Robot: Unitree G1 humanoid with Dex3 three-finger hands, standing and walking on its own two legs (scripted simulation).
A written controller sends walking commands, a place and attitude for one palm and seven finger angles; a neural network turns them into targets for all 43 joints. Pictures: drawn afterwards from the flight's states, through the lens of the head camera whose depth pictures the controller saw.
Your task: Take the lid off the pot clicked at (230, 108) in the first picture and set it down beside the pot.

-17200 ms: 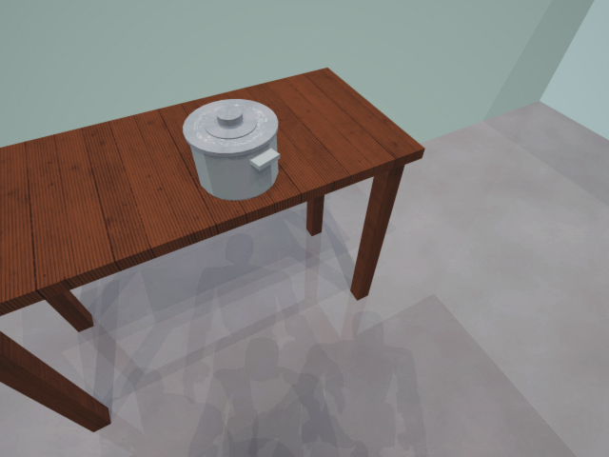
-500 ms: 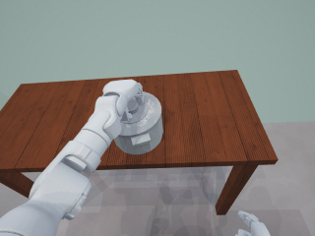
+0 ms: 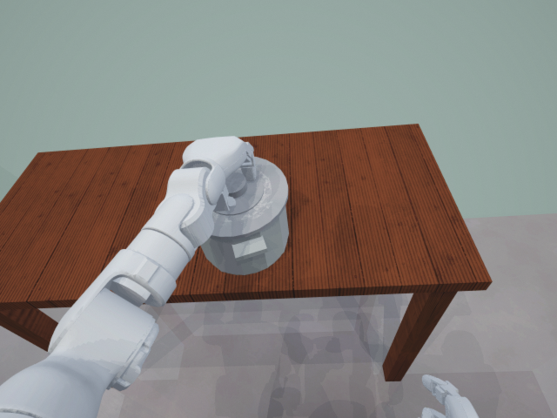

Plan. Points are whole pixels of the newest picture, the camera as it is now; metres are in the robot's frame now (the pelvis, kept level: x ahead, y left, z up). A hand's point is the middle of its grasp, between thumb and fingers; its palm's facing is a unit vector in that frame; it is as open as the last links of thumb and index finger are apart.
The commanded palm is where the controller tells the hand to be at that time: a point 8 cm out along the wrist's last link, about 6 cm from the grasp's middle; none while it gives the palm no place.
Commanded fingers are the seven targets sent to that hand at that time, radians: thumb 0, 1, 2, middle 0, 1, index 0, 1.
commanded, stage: lift the lid straight up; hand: left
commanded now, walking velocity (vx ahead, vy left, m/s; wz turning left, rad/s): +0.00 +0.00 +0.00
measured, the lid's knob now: (232, 185) +0.46 +0.08 +0.09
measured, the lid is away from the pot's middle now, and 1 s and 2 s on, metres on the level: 0.00 0.01 0.03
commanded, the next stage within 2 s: move the lid sideways beside the pot in 1.76 s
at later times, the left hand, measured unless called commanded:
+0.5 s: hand (220, 167) +0.43 +0.08 +0.16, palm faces -0.24 -0.05 -0.97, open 7.9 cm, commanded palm +0.41 +0.10 +0.23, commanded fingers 0.00 0.60 1.04 -0.89 -1.01 -0.85 -0.98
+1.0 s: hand (203, 143) +0.44 +0.10 +0.19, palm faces -0.19 -0.05 -0.98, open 7.9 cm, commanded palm +0.41 +0.10 +0.27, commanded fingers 0.00 0.60 1.04 -0.89 -1.01 -0.85 -0.98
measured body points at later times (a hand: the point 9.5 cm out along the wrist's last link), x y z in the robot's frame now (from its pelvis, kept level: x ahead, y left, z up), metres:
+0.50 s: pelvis -0.01 +0.00 +0.00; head +0.00 -0.05 +0.45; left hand +0.44 +0.09 +0.21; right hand +0.16 -0.24 -0.12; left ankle +0.00 +0.13 -0.74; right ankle -0.01 -0.15 -0.74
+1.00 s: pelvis -0.01 +0.00 +0.00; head +0.00 -0.04 +0.45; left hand +0.44 +0.10 +0.25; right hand +0.16 -0.24 -0.12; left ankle +0.00 +0.13 -0.74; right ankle -0.01 -0.15 -0.74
